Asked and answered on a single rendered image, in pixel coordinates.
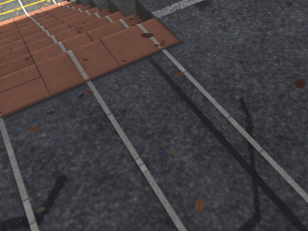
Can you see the stairs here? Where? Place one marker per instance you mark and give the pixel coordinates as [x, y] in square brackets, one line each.
[42, 34]

